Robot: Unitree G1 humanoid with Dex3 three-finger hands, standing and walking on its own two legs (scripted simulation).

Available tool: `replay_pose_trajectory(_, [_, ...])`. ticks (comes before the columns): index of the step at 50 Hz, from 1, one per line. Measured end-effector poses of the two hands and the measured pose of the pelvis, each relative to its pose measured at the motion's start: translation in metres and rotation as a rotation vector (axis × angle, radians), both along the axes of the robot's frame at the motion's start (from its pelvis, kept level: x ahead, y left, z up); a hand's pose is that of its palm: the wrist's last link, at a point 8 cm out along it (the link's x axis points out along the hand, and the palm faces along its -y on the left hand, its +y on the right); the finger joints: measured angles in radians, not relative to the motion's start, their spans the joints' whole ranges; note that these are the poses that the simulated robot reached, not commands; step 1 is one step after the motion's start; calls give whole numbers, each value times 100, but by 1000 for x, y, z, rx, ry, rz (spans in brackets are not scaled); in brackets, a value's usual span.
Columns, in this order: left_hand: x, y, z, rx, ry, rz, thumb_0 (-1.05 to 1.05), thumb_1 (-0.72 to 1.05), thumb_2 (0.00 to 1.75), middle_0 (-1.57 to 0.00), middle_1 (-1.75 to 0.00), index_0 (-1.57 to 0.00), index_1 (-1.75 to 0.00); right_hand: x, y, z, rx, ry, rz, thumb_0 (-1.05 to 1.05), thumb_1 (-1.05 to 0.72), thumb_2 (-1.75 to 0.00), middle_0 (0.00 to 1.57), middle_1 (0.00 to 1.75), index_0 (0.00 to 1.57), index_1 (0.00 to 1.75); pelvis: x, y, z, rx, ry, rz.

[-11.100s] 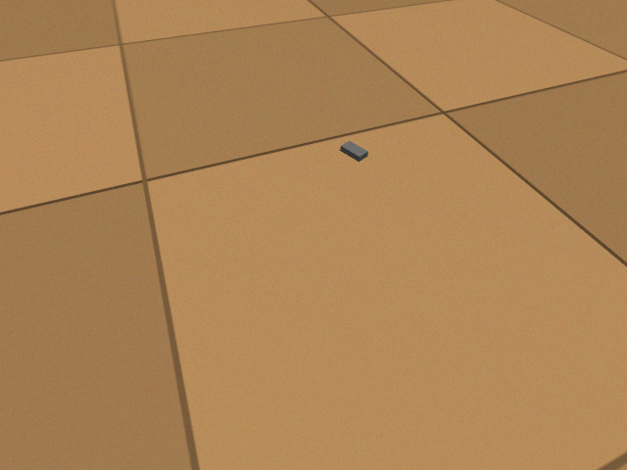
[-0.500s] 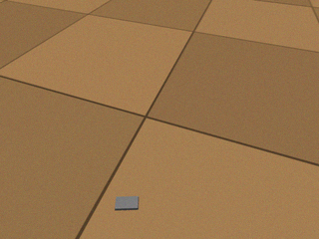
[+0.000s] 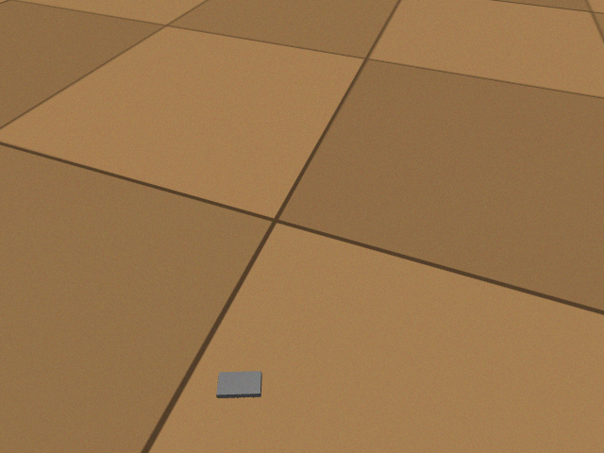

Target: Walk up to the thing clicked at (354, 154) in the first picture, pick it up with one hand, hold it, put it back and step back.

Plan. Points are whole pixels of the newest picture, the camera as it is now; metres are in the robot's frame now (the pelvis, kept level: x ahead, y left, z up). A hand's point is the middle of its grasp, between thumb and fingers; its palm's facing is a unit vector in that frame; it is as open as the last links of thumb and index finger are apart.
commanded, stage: stand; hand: left
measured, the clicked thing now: (239, 384) +0.47 +0.21 -0.77
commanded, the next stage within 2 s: walk up in 0.60 s
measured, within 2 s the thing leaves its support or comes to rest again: neither
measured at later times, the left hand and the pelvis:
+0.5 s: hand out of the picture +0.06 +0.25 -0.16, palm faces -0.03 -0.94 -0.35, open 7.4 cm; pelvis +0.00 +0.00 +0.00, yaw +0 degrees
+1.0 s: hand out of the picture +0.09 +0.33 -0.17, palm faces +0.02 -0.94 -0.34, open 7.4 cm; pelvis +0.04 +0.06 -0.01, yaw +1 degrees
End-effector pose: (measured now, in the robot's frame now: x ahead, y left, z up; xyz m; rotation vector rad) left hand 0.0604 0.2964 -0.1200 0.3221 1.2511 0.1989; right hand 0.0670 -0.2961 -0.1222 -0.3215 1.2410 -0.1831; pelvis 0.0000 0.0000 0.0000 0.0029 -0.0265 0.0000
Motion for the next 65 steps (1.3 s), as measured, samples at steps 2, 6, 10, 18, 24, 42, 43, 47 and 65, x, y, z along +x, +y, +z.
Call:
replay_pose_trajectory(2, [0,0,0,0,-1,0,0,90,90,-20,-30,-21,-30,0,0,0,-1,-1,0,0,-90,-90,20,30,21,30,0,0,0,0,-1,-1])
replay_pose_trajectory(6, [1,0,1,1,-5,-1,0,90,90,-20,-30,-21,-30,0,0,0,0,-4,0,0,-90,-90,20,30,21,30,0,0,0,0,-2,-1])
replay_pose_trajectory(10, [1,0,1,2,-8,-2,0,90,90,-20,-30,-21,-30,0,0,0,1,-6,-1,0,-90,-90,20,30,21,30,-1,-1,0,0,-2,-1])
replay_pose_trajectory(18, [0,-1,1,2,-9,-3,0,90,90,-20,-30,-21,-30,-2,-1,0,1,-4,-1,0,-90,-90,20,30,21,30,-2,-1,0,0,-2,-1])
replay_pose_trajectory(24, [-1,-1,0,0,-1,-2,0,90,90,-20,-30,-21,-30,-4,-2,0,0,2,-3,0,-90,-90,20,30,21,30,-2,-1,0,0,-2,-2])
replay_pose_trajectory(42, [-9,46,-7,25,-23,51,0,90,90,-20,-30,-21,-30,14,10,3,-47,13,22,1,-91,-90,20,30,21,30,20,31,-11,-32,-19,12])
replay_pose_trajectory(43, [-9,52,-10,23,-10,52,0,90,90,-20,-30,-21,-30,17,15,3,-53,7,23,1,-91,-90,20,30,21,30,23,37,-13,-31,-23,15])
replay_pose_trajectory(47, [4,71,-16,11,26,67,0,90,90,-20,-30,-21,-30,23,38,8,-61,-7,18,0,-91,-90,20,30,21,30,32,52,-12,-14,-28,22])
replay_pose_trajectory(65, [67,62,-9,8,-11,27,0,91,90,-20,-30,-21,-30,90,59,-5,0,-92,3,1,-90,-90,20,30,21,30,62,55,-12,-6,-33,12])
